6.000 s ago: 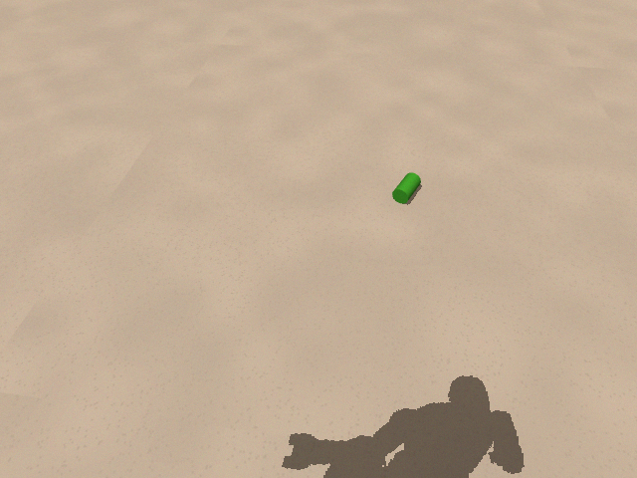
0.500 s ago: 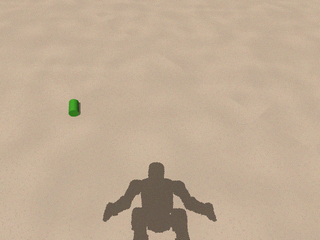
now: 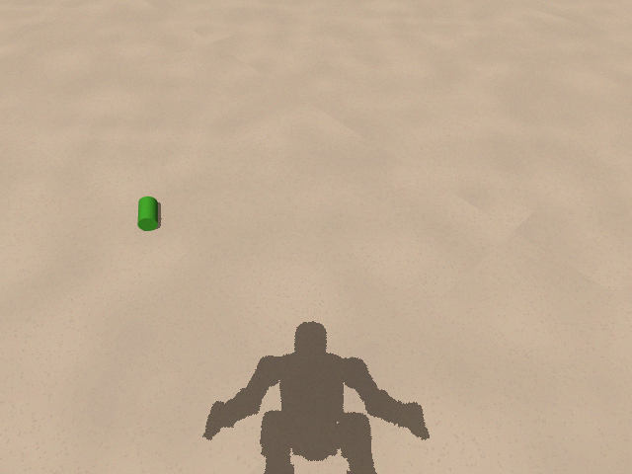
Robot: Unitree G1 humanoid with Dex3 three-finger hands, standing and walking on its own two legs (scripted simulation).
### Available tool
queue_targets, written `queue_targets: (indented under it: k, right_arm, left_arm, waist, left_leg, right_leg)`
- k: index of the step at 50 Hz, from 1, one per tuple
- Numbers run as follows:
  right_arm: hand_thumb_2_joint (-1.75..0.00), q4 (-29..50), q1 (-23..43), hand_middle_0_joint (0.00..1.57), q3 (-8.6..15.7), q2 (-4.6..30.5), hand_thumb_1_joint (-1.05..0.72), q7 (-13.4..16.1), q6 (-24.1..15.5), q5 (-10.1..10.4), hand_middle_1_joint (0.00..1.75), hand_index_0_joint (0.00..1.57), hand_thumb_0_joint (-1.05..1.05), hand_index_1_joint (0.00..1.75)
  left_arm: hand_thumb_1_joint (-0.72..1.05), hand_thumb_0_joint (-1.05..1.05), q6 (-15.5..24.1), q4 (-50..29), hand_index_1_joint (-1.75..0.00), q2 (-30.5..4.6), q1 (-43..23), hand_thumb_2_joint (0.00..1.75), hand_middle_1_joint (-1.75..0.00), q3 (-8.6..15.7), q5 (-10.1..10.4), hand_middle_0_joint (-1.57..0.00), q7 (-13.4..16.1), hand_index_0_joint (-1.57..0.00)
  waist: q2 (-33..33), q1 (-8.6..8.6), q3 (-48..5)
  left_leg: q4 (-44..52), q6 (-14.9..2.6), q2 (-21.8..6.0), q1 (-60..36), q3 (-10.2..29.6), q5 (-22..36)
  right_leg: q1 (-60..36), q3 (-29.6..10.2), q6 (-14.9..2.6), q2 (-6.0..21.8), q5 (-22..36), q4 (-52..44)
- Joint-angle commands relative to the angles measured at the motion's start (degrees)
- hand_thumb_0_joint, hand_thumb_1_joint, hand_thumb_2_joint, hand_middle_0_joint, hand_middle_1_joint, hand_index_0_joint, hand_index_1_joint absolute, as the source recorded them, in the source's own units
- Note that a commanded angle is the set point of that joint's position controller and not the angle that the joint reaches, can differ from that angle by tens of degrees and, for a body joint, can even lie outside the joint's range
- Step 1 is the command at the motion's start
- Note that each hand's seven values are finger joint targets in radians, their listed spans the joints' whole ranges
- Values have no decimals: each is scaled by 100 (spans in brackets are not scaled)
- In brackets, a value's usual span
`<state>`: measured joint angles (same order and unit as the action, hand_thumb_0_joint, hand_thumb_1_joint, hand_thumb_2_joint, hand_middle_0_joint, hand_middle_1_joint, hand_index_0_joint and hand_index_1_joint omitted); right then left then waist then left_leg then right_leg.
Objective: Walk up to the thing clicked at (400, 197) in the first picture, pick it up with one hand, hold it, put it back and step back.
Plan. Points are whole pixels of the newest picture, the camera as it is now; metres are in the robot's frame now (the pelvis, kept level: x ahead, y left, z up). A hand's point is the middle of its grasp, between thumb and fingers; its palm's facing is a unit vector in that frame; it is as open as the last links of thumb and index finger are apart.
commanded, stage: stand
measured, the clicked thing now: (148, 213) +1.22 +0.78 -0.74
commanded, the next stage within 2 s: walk up in 0.18 s
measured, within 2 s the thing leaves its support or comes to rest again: neither
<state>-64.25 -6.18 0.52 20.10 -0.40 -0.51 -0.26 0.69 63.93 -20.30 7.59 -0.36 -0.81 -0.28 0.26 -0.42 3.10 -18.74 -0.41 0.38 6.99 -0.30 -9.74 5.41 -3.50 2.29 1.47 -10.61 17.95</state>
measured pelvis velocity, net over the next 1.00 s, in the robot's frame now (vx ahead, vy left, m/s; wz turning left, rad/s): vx -0.02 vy -0.05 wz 0.45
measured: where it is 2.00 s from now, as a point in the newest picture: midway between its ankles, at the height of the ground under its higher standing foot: outside the picture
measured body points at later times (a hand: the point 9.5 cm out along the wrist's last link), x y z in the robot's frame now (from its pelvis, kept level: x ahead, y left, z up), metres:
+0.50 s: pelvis -0.02 -0.03 -0.01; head +0.02 -0.02 +0.44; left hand +0.01 +0.30 -0.12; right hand +0.12 -0.34 -0.13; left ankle -0.04 +0.10 -0.69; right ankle -0.01 -0.14 -0.75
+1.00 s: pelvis -0.02 -0.05 -0.03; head +0.01 -0.02 +0.41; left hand -0.10 +0.28 -0.15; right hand +0.22 -0.29 -0.13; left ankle -0.04 +0.11 -0.75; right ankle +0.05 -0.17 -0.75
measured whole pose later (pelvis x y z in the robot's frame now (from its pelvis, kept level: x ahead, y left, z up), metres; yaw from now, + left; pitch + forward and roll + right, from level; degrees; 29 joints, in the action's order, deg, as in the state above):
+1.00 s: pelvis -0.02 -0.05 -0.03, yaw +26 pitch -2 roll -2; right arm -44.7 -12.0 2.8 23.7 1.0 0.8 -0.6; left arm -1.4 49.6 -23.2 12.9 4.5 -1.8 -1.4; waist -1.2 0.8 6.7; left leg -44.5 0.4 0.6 22.6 8.8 -20.2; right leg 16.9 1.6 0.3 0.9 -20.3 39.4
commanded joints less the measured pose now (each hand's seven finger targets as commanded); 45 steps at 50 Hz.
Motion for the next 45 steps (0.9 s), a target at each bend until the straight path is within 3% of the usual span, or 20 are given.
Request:
queue_targets:
  k: [1,8,9,13,15,16,17,18,19,20,22,23,27,31,32,33,34,35,38,45]
  right_arm:
    - [-90,316,164,20,215,1227,-90,68,-128,-12,30,20,0,30]
    - [-90,335,220,20,236,1258,-90,56,-127,-10,30,20,0,30]
    - [-90,629,-117,20,448,1647,-90,36,-67,17,30,20,0,30]
    - [-90,1046,-120,20,705,1921,-90,90,-2,-47,30,20,0,30]
    - [-90,1229,111,20,726,1778,-90,116,39,-93,30,20,0,30]
    - [-90,1345,140,20,686,1587,-90,110,58,-68,30,20,0,30]
    - [-90,1504,245,20,613,1285,-90,107,67,-52,30,20,0,30]
    - [-90,1604,225,20,567,1056,-90,125,94,-38,30,20,0,30]
    - [-90,1632,-86,20,651,1262,-90,178,134,-129,30,20,0,30]
    - [-90,1618,-261,20,696,1445,-90,169,158,-148,30,20,0,30]
    - [-90,1585,-564,20,702,1354,-90,60,161,-112,30,20,0,30]
    - [-90,1621,-648,20,669,1298,-90,10,150,-103,30,20,0,30]
    - [-90,1768,-564,20,617,1259,-90,-62,64,-67,30,20,0,30]
    - [-90,1582,-1266,20,681,1266,-90,81,-99,-92,30,20,0,30]
    - [-90,1584,-1426,20,771,1514,-90,139,-158,-157,30,20,0,30]
    - [-90,1745,-1302,20,912,2142,-90,208,-199,-258,30,20,0,30]
    - [-90,1939,-1213,20,935,2470,-90,236,-224,-160,30,20,0,30]
    - [-90,1959,-1044,20,921,2341,-90,260,-237,-102,30,20,0,30]
    - [-90,2091,-821,20,751,1900,-90,343,-248,-90,30,20,0,30]
    - [-90,2368,-688,20,678,1827,-90,233,-112,-118,30,20,0,30]
  left_arm:
    - [90,0,108,-320,-30,-1219,-169,90,-30,237,26,-20,99,-20]
    - [90,0,114,-316,-30,-1187,-117,90,-30,218,9,-20,88,-20]
    - [90,0,12,-578,-30,-1606,-538,90,-30,511,31,-20,40,-20]
    - [90,0,-119,-857,-30,-1242,-19,90,-30,542,1,-20,36,-20]
    - [90,0,-117,-909,-30,-1178,281,90,-30,597,-11,-20,26,-20]
    - [90,0,-97,-949,-30,-1269,361,90,-30,630,-39,-20,33,-20]
    - [90,0,-87,-975,-30,-1525,442,90,-30,733,-87,-20,44,-20]
    - [90,0,-84,-1121,-30,-1845,213,90,-30,827,-141,-20,52,-20]
    - [90,0,-76,-1366,-30,-1994,-180,90,-30,881,-210,-20,30,-20]
    - [90,0,-82,-1563,-30,-1792,-430,90,-30,846,-173,-20,11,-20]
    - [90,0,-76,-1684,-30,-1385,-657,90,-30,700,-157,-20,11,-20]
    - [90,0,-62,-1677,-30,-1464,-597,90,-30,738,-187,-20,18,-20]
    - [90,0,-77,-1779,-30,-1631,84,90,-30,814,-214,-20,-39,-20]
    - [90,0,-253,-1988,-30,-1627,-33,90,-30,784,-66,-20,-110,-20]
    - [90,0,-292,-2029,-30,-1351,147,90,-30,687,-41,-20,-112,-20]
    - [90,0,-335,-2164,-30,-913,279,90,-30,581,-16,-20,-140,-20]
    - [90,0,-402,-2163,-30,-1246,177,90,-30,684,-57,-20,-72,-20]
    - [90,0,-399,-2095,-30,-1490,21,90,-30,714,-36,-20,-60,-20]
    - [90,0,-344,-1914,-30,-1444,455,90,-30,761,-12,-20,-99,-20]
    - [90,0,-186,-1860,-30,-1208,632,90,-30,761,-2,-20,-72,-20]
  waist:
    - [-2,15,-401]
    - [11,32,-446]
    - [-38,9,-73]
    - [-998,108,-553]
    - [-998,324,-659]
    - [-616,392,-750]
    - [73,485,-769]
    - [1067,504,-539]
    - [1083,323,-496]
    - [831,206,-210]
    - [630,-14,61]
    - [855,12,-32]
    - [1057,361,-320]
    - [736,-5,-638]
    - [139,-89,-772]
    - [-1427,4,-643]
    - [-1156,-75,-605]
    - [-856,-62,-276]
    - [-951,135,-375]
    - [-1087,103,-520]
  left_leg:
    - [248,-113,-751,-194,530,657]
    - [244,-126,-775,-248,571,577]
    - [95,-304,-779,727,1151,1493]
    - [5,-988,-1450,312,2284,1975]
    - [-387,-810,-1201,556,2057,1712]
    - [-924,-560,-796,719,1574,1594]
    - [-1706,-255,-226,1421,990,906]
    - [-2736,-45,476,2283,198,-1344]
    - [-3801,17,40,2314,214,-2291]
    - [-4222,42,-134,2079,459,-2171]
    - [-4241,118,-170,2109,467,-1633]
    - [-4068,109,-227,2086,359,-1540]
    - [-2609,59,-163,1822,-76,-1604]
    - [-708,-53,258,280,-599,-92]
    - [-327,-256,-84,-516,108,183]
    - [86,-774,-1619,-1007,2520,608]
    - [40,-1598,-2335,-96,3507,630]
    - [66,-1771,-2209,327,3346,504]
    - [-551,-1291,-1467,162,1957,1116]
    - [-1141,-1116,-1024,1168,1587,1397]
  right_leg:
    - [99,-329,-304,574,760,-279]
    - [172,-311,-314,555,592,-287]
    - [-53,348,-289,142,24,582]
    - [622,331,-334,-234,-1427,1648]
    - [351,193,-488,-129,-1137,1170]
    - [95,5,-617,125,-666,592]
    - [-388,-591,-881,776,-189,108]
    - [-482,-1558,-1465,1820,-208,-498]
    - [22,-1979,-2028,2675,-55,-559]
    - [537,-1757,-2059,2584,327,-459]
    - [425,-578,-1638,1593,1088,-80]
    - [312,-255,-1521,1424,1104,50]
    - [-421,31,-1470,1419,1486,520]
    - [229,622,-1090,1159,1317,1899]
    - [1005,778,-774,942,482,2715]
    - [2561,1071,-335,42,-2001,3802]
    - [2292,164,-278,212,-2678,4072]
    - [2192,-64,-287,348,-2486,4407]
    - [2161,-7,-343,424,-1864,3946]
    - [910,573,-357,-113,-1499,2415]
